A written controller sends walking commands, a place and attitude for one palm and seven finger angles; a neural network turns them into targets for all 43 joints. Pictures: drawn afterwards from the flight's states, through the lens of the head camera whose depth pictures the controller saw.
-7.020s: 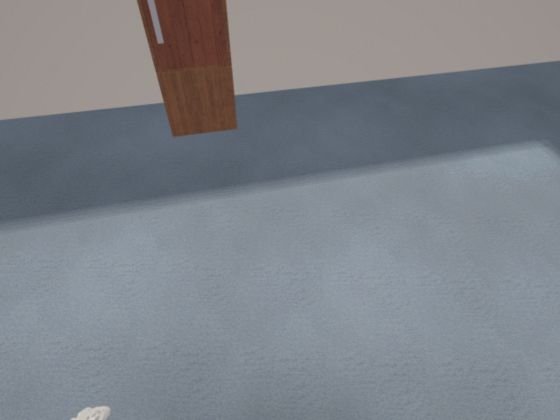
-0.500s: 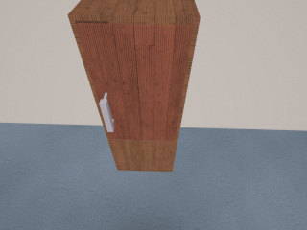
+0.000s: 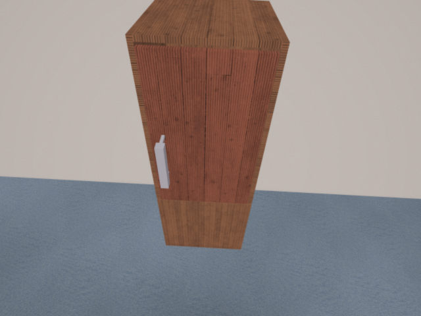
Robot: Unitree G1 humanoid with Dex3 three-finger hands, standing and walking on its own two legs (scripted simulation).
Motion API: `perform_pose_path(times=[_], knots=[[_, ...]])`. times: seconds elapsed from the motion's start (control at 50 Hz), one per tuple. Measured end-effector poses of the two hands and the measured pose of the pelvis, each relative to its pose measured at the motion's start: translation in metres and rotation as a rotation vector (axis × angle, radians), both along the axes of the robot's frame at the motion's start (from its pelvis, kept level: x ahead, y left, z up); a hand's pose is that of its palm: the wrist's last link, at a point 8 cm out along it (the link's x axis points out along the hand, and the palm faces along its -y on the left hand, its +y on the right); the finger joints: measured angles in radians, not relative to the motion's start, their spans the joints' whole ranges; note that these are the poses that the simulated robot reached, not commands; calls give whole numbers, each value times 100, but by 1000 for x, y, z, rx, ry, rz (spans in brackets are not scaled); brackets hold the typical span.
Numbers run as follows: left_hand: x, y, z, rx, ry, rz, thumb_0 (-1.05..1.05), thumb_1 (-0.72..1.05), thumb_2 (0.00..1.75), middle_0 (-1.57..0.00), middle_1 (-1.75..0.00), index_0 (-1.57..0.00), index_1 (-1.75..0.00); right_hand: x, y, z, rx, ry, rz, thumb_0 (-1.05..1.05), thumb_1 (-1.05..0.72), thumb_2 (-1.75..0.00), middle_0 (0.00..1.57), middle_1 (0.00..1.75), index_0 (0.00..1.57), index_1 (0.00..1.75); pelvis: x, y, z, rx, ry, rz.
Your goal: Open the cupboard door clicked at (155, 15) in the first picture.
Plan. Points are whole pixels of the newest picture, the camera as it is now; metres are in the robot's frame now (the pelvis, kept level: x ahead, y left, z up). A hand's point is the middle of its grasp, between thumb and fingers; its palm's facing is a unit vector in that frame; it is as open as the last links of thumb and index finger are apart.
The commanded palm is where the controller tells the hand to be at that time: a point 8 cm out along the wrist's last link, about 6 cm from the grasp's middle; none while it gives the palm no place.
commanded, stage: look again from close up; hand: left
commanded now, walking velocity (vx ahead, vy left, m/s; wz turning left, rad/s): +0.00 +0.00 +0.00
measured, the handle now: (164, 162) +0.59 +0.19 -0.11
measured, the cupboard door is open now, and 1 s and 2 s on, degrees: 0 0 0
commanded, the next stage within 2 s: shuffle to correct the standing spot in 0.02 s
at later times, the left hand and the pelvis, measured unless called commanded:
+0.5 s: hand out of the picture -0.06 +0.16 -0.18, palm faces +0.03 -0.99 -0.15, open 7.4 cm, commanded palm none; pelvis +0.01 +0.01 +0.00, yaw -1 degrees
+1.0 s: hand out of the picture +0.06 +0.18 -0.18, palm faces +0.01 -0.98 -0.22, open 7.3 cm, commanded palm none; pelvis +0.04 +0.01 +0.00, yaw -2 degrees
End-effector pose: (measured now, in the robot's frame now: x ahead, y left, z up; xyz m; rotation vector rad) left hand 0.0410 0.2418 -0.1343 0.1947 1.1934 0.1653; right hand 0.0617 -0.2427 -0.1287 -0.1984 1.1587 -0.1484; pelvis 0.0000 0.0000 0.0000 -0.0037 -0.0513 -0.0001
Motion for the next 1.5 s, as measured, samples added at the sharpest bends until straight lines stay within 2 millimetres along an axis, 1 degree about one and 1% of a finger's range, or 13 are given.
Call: perform_pose_path(times=[0.18, 0.32, 0.4, 0.46, 0.56, 0.68, 0.76, 0.86, 0.9, 1.02, 1.22, 1.34, 1.5], knots=[[-42, 0, -10, -44, 112, 9, 0, 91, 90, -20, -30, -20, -30, -49, 21, -5, 17, 122, -34, 1, -91, -90, 20, 30, 20, 30, -11, 14, 2, -4, 7, -2], [-82, -6, -15, -79, 234, 35, 0, 91, 90, -20, -30, -20, -30, -92, 35, -12, 39, 244, -93, 1, -91, -90, 20, 30, 21, 30, -7, 19, 0, -3, 18, -8], [-97, -14, -15, -90, 292, 51, 0, 91, 90, -20, -30, -20, -30, -106, 36, -15, 49, 287, -126, 1, -91, -90, 20, 30, 21, 30, -2, 17, -2, 0, 21, -17], [-103, -21, -14, -93, 319, 62, 0, 91, 90, -20, -30, -20, -30, -109, 33, -18, 56, 304, -142, 1, -91, -90, 20, 30, 21, 30, 4, 12, -3, 2, 23, -23], [-100, -35, -15, -101, 327, 95, 0, 91, 90, -20, -30, -20, -30, -96, 28, -22, 62, 312, -138, 1, -91, -90, 20, 30, 20, 30, 18, 4, -7, -14, 35, -18], [-88, -43, -27, -139, 348, 127, 0, 91, 90, -20, -30, -20, -30, -43, 32, -23, 40, 240, -104, 1, -91, -90, 20, 30, 20, 30, 42, 9, -13, -28, 33, -10], [-61, -44, -29, -142, 352, 96, 0, 91, 90, -20, -30, -20, -30, -16, 36, -20, 18, 187, -112, 2, -93, -90, 20, 30, 20, 30, 55, 12, -10, -4, 25, -36], [-14, -39, -21, -112, 249, 66, 0, 91, 90, -20, -30, -20, -30, -7, 32, -17, 15, 192, -129, 3, -95, -90, 20, 30, 21, 30, 58, 12, -4, 1, 35, -34], [0, -33, -18, -84, 221, 41, 1, 92, 90, -20, -30, -20, -30, -6, 29, -15, 15, 188, -138, 2, -95, -90, 20, 30, 21, 30, 54, 11, -2, -1, 41, -37], [17, -7, -11, -10, 153, 16, 3, 94, 90, -20, -30, -20, -30, -15, 19, -15, 18, 166, -147, 2, -93, -90, 20, 30, 21, 30, 39, 5, -3, 2, 45, -44], [20, -2, -7, 10, 29, -53, 1, 92, 90, -20, -30, -20, -30, -36, 14, -16, 36, 83, -97, 1, -92, -90, 20, 30, 20, 30, 2, 5, -8, -8, 17, -31], [4, -7, -7, -21, 1, -51, 1, 91, 90, -20, -30, -20, -30, -53, 18, -16, 43, 91, -63, 1, -91, -90, 20, 30, 20, 30, -14, 7, -8, -7, 25, -21], [-40, -9, -13, -44, 89, -17, 1, 92, 90, -20, -30, -20, -30, -79, 23, -15, 47, 142, -65, 1, -91, -90, 20, 30, 20, 30, -21, 7, -6, -7, 37, -17]])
